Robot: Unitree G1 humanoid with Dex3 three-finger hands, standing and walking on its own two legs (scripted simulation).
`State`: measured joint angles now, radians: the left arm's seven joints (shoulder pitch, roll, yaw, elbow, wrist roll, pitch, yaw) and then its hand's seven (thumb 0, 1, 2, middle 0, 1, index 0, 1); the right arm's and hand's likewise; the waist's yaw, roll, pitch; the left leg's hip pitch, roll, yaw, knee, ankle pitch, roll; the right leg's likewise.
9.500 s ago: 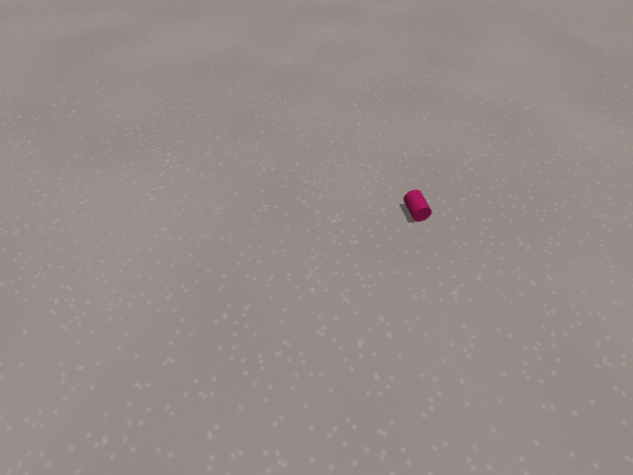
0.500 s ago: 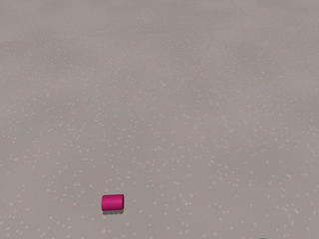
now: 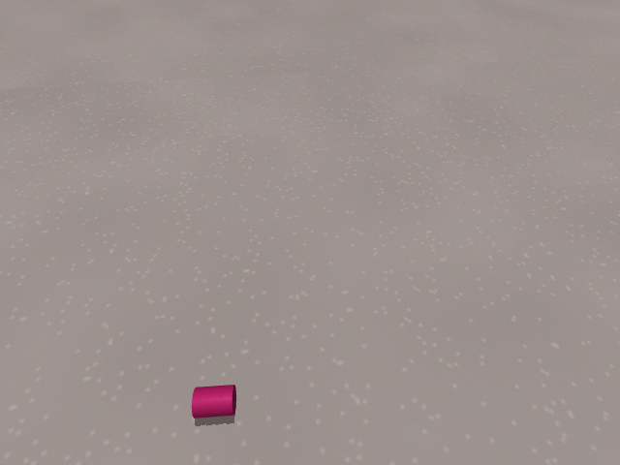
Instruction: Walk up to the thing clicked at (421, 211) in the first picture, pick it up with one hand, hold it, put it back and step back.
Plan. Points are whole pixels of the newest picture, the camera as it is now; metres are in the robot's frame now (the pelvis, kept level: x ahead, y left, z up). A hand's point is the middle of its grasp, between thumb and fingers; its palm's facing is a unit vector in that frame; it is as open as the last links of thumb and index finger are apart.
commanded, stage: stand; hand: left
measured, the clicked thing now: (214, 401) +0.43 +0.29 -0.74
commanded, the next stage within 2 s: rise first in 1.90 s
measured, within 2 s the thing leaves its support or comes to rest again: neither
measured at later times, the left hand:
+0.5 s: hand out of the picture +0.06 +0.25 -0.16, palm faces -0.03 -0.94 -0.34, open 7.4 cm
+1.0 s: hand out of the picture +0.07 +0.25 -0.16, palm faces -0.04 -0.94 -0.34, open 7.4 cm
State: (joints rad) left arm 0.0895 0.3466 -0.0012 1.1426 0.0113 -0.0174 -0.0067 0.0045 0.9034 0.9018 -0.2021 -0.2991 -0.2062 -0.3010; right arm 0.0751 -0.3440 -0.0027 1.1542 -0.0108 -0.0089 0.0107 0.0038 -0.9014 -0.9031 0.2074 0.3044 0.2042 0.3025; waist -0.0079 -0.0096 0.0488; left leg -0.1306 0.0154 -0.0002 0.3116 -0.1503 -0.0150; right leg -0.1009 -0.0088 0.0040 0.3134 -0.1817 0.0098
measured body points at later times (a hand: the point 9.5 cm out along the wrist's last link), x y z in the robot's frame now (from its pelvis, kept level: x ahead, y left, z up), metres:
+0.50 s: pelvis +0.00 +0.00 +0.00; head +0.01 +0.00 +0.45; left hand +0.06 +0.30 -0.13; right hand +0.07 -0.30 -0.14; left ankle +0.01 +0.13 -0.75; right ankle -0.01 -0.12 -0.75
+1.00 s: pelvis +0.00 +0.00 +0.00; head +0.01 +0.00 +0.45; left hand +0.07 +0.30 -0.13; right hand +0.07 -0.30 -0.13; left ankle +0.01 +0.13 -0.75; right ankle -0.01 -0.12 -0.75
